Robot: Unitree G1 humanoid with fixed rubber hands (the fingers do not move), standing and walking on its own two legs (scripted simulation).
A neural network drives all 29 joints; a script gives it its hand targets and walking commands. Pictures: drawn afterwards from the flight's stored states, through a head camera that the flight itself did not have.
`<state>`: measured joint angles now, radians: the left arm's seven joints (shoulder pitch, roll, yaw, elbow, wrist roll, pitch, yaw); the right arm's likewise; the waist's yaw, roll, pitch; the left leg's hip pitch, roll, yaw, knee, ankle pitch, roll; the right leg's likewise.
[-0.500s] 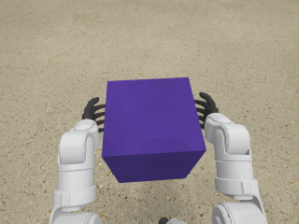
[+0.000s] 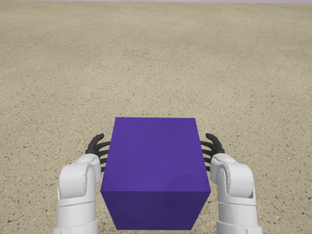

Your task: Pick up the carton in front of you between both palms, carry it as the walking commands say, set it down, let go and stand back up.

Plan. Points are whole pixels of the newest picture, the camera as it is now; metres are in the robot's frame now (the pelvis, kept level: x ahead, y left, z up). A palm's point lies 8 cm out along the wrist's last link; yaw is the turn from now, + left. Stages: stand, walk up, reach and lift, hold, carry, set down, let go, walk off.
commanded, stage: carry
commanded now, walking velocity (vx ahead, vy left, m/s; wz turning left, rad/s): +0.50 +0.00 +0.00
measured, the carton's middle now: (154, 175) +0.29 +0.01 +0.01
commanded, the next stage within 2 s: none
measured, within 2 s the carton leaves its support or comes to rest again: neither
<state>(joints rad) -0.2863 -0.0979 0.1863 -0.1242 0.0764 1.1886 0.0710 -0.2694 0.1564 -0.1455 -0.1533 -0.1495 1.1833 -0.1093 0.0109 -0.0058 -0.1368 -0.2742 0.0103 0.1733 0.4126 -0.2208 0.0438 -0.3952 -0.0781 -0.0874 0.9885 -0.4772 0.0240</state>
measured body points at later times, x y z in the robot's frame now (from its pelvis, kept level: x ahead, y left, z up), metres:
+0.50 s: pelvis +0.29 -0.05 +0.01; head +0.27 -0.07 +0.46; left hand +0.54 +0.12 +0.08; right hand +0.57 -0.18 +0.08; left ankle +0.31 +0.10 -0.68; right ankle +0.29 -0.12 -0.74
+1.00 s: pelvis +0.59 +0.01 +0.01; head +0.60 +0.02 +0.46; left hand +0.87 +0.15 +0.07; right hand +0.85 -0.16 +0.08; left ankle +0.58 +0.09 -0.74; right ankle +0.62 -0.14 -0.68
